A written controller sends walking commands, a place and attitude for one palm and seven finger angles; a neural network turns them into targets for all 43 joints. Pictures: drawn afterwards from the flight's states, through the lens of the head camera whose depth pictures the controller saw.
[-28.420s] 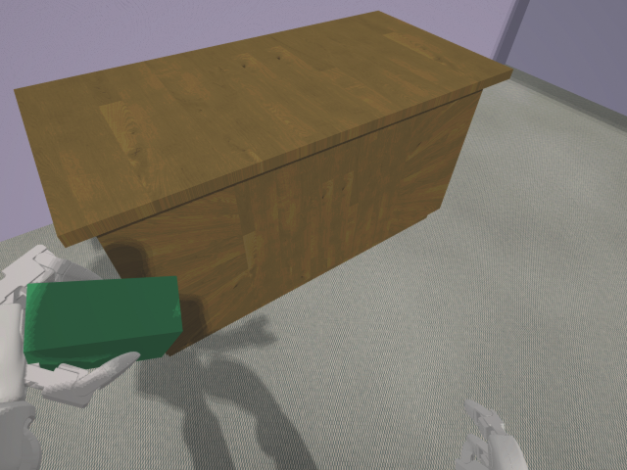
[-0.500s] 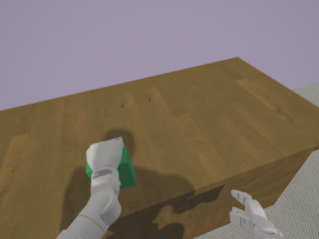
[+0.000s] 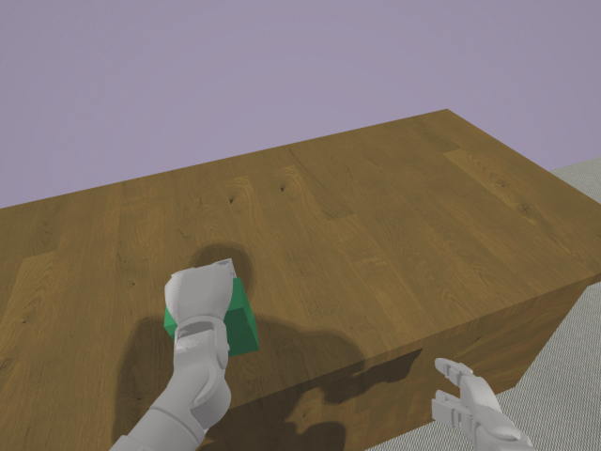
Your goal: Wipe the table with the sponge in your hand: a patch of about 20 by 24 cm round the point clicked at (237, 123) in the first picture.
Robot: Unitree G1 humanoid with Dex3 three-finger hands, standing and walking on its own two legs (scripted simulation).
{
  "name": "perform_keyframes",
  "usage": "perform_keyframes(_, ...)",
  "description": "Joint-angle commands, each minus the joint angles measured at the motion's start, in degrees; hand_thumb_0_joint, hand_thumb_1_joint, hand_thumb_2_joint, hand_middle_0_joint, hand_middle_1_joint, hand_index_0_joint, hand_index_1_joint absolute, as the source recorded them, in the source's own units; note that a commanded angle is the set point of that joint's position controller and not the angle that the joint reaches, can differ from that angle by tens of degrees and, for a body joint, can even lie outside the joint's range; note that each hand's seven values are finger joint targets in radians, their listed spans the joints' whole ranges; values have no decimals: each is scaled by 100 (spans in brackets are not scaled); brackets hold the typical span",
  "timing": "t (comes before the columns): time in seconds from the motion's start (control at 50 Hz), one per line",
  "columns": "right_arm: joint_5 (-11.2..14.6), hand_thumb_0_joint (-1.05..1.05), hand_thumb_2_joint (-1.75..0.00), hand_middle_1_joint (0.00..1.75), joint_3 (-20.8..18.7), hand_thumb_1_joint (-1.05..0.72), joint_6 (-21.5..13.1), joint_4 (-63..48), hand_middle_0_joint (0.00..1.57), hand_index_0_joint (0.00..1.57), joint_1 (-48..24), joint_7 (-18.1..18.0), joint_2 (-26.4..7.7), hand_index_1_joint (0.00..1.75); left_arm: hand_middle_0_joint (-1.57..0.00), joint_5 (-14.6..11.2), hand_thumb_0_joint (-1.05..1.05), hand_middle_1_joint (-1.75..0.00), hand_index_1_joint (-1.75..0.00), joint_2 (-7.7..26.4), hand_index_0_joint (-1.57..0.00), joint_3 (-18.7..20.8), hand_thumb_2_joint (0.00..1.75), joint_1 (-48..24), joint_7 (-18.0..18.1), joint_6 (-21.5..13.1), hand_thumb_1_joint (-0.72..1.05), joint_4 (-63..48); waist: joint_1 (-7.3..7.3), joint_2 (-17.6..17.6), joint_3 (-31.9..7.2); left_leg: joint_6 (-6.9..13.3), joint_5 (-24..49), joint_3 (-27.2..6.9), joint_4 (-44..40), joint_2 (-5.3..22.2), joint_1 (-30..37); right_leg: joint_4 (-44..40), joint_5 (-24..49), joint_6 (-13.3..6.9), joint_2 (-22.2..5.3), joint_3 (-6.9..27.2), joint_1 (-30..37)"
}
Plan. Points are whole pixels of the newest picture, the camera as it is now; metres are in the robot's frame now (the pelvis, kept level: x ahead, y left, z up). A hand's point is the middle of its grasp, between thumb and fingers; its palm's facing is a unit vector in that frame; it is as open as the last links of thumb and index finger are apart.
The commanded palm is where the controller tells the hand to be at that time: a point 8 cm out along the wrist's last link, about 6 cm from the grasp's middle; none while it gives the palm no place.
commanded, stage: slide back across to the middle lane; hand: left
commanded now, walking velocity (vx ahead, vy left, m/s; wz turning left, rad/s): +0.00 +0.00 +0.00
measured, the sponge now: (218, 330) +0.29 +0.18 +0.00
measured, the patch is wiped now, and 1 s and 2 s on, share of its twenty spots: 1.00 1.00 1.00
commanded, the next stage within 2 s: wipe forward along the middle lane in 0.58 s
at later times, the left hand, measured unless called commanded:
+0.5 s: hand (185, 326) +0.26 +0.20 +0.05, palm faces +0.05 -0.17 -0.98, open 10.0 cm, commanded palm +0.21 +0.21 +0.10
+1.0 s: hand (154, 322) +0.27 +0.25 +0.05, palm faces -0.01 -0.10 -0.99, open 9.9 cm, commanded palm +0.24 +0.25 +0.09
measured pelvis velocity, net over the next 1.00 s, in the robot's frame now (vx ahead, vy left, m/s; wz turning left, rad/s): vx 0.00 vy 0.00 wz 0.00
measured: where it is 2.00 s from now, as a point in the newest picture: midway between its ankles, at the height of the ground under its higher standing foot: outside the picture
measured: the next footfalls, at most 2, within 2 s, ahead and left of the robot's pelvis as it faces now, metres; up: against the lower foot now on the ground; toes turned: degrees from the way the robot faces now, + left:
none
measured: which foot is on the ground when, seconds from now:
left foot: down 0.00-1.00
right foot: down 0.00-1.00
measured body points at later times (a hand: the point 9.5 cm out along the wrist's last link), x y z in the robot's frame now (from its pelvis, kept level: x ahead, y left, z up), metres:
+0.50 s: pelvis +0.01 +0.00 +0.01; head -0.03 -0.04 +0.45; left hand +0.25 +0.21 +0.11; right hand +0.25 -0.21 -0.07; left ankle +0.02 +0.13 -0.73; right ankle +0.00 -0.08 -0.73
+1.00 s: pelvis +0.00 +0.00 +0.01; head -0.03 -0.04 +0.45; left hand +0.26 +0.25 +0.10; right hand +0.24 -0.21 -0.07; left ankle +0.02 +0.13 -0.73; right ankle +0.00 -0.08 -0.73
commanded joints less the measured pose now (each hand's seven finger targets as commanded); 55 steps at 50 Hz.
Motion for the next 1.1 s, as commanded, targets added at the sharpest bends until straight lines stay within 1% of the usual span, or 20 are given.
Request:
perform_keyframes(0.0, 1, 0, -90, 30, -150, -90, -305, -1155, 20, 20, -1577, 20, -462, 30, -120, -306, 0, -160, -160, 140, -120, 226, 130, -324, -137, -70, 10, -813, 66, -985, -704, 289, 927, -210, -246, -221, 414, -620, 1468, -110, -40, 455, 406)
perform_keyframes(0.06, -27, 0, -90, 30, -156, -90, -320, -1145, 20, 20, -1619, 15, -489, 30, -120, -272, 0, -160, -160, 513, -120, 539, 130, -186, -113, -69, 10, -1167, 118, -880, -656, 282, 940, -252, -312, -223, 500, -732, 1381, -134, -30, 585, 466)
perform_keyframes(0.12, -22, 0, -90, 30, -119, -90, -357, -1118, 20, 20, -1641, -6, -462, 30, -120, -202, 0, -160, -160, 478, -120, 460, 130, -216, -145, -42, 10, -1219, 84, -835, -435, 289, 936, -237, -357, -217, 598, -833, 1240, -124, -19, 599, 370)
perform_keyframes(0.16, -50, 0, -90, 30, -130, -90, -399, -1111, 20, 20, -1640, -24, -507, 30, -120, -214, 0, -160, -160, 927, -120, 882, 130, -55, -137, -80, 10, -1467, 164, -747, -497, 291, 961, -277, -400, -226, 647, -878, 1266, -149, -14, 695, 499)
perform_keyframes(0.32, -89, 0, -90, 30, -83, -90, -525, -1115, 20, 20, -1599, -113, -474, 30, -120, -201, 0, -160, -160, 978, -120, 963, 130, 375, -236, -281, 10, -1756, 147, -771, -394, 295, 1078, -241, -461, -243, 789, -1010, 1361, -115, -23, 765, 590)
perform_keyframes(0.36, -109, 0, -90, 30, -108, -90, -568, -1087, 20, 20, -1552, -133, -525, 30, -120, -196, 0, -160, -160, 1331, -120, 1338, 130, 550, -207, -352, 10, -1868, 205, -645, -421, 289, 1108, -272, -463, -248, 853, -1037, 1388, -157, -10, 870, 624)
perform_keyframes(0.4, -98, 0, -90, 30, -86, -90, -584, -1127, 20, 20, -1564, -133, -471, 30, -120, -227, 0, -160, -160, 1102, -120, 1137, 130, 700, -237, -376, 10, -1910, 177, -730, -350, 291, 1170, -263, -470, -244, 826, -1019, 1502, -126, -21, 782, 635)
perform_keyframes(0.46, -135, 0, -90, 30, -99, -90, -627, -1060, 20, 20, -1532, -198, -541, 30, -120, -213, 0, -160, -160, 1473, -120, 1506, 130, 612, -231, -430, 10, -1947, 183, -711, -277, 299, 1036, -280, -493, -254, 883, -1159, 1264, -137, -19, 938, 568)
perform_keyframes(0.52, -126, 0, -90, 30, -86, -90, -686, -1062, 20, 20, -1542, -228, -506, 30, -120, -230, 0, -160, -160, 1329, -120, 1415, 130, 775, -273, -471, 10, -1860, 182, -724, -207, 294, 1034, -255, -505, -263, 849, -1177, 1242, -101, -36, 866, 570)
perform_keyframes(0.56, -149, 0, -90, 30, -100, -90, -722, -1021, 20, 20, -1505, -255, -559, 30, -120, -230, 0, -160, -160, 1710, -120, 1787, 130, 799, -267, -531, 10, -1984, 221, -667, -316, 303, 1005, -277, -514, -274, 914, -1212, 1203, -128, -38, 998, 642)
perform_keyframes(0.62, -146, 0, -90, 30, -77, -90, -769, -1062, 20, 20, -1528, -271, -516, 30, -120, -261, 0, -160, -160, 1519, -120, 1649, 130, 1086, -314, -583, 10, -1951, 219, -702, -234, 297, 1129, -259, -491, -282, 875, -1162, 1510, -91, -53, 895, 672)
perform_keyframes(0.66, -170, 0, -90, 30, -96, -90, -786, -975, 20, 20, -1489, -311, -592, 30, -120, -232, 0, -160, -160, 1880, -120, 1981, 130, 871, -322, -626, 10, -1999, 193, -655, -209, 296, 1023, -280, -507, -274, 906, -1223, 1310, -115, -46, 1030, 599)
perform_keyframes(0.68, -161, 0, -90, 30, -78, -90, -788, -1042, 20, 20, -1487, -322, -542, 30, -120, -201, 0, -160, -160, 1521, -120, 1626, 130, 779, -356, -598, 10, -1996, 155, -514, -231, 310, 1002, -253, -531, -280, 856, -1207, 1257, -96, -58, 895, 590)
perform_keyframes(0.76, -177, 0, -90, 30, -103, -90, -858, -921, 20, 20, -1384, -400, -614, 30, -120, -164, 0, -160, -160, 1690, -120, 1768, 130, 224, -395, -677, 10, -1659, 88, -659, -85, 320, 772, -323, -581, -259, 833, -1309, 878, -130, -22, 936, 320)
perform_keyframes(0.78, -176, 0, -90, 30, -109, -90, -868, -989, 20, 20, -1342, -428, -586, 30, -120, -168, 0, -160, -160, 1363, -120, 1466, 130, 172, -434, -693, 10, -1638, 55, -606, -222, 345, 775, -285, -560, -271, 825, -1253, 905, -102, -32, 781, 364)
perform_keyframes(0.86, -202, 0, -90, 30, -109, -90, -925, -832, 20, 20, -1172, -548, -642, 30, -120, -113, 0, -160, -160, 1789, -120, 1866, 130, -349, -424, -901, 10, -1107, 53, -748, -267, 323, 589, -308, -585, -264, 735, -1253, 728, -120, -23, 839, 262)
perform_keyframes(0.94, -177, 0, -90, 30, -125, -90, -950, -805, 20, 20, -1098, -583, -607, 30, -120, -75, 0, -160, -160, 1361, -120, 1561, 130, -557, -420, -1018, 10, -603, 7, -734, -278, 290, 616, -281, -541, -264, 627, -1157, 834, -104, -23, 655, 122)
perform_keyframes(1.04, -153, 0, -90, 30, -136, -90, -923, -806, 20, 20, -918, -610, -662, 30, -120, -100, 0, -160, -160, 1393, -120, 1586, 130, -814, -430, -1026, 10, -53, -27, -897, -405, 292, 553, -265, -480, -273, 411, -1065, 933, -78, -40, 621, 120)
perform_keyframes(1.06, -161, 0, -90, 30, -150, -90, -915, -756, 20, 20, -885, -618, -721, 30, -120, -91, 0, -160, -160, 1755, -120, 1894, 130, -905, -400, -1053, 10, -16, -6, -771, -403, 278, 517, -295, -491, -262, 404, -1064, 875, -123, -30, 693, 106)
perform_keyframes(1.08, -147, 0, -90, 30, -134, -90, -894, -837, 20, 20, -851, -621, -668, 30, -120, -85, 0, -160, -160, 1389, -120, 1559, 130, -1032, -427, -1053, 10, -2, -54, -739, -477, 296, 524, -265, -473, -270, 362, -999, 888, -93, -37, 523, 111)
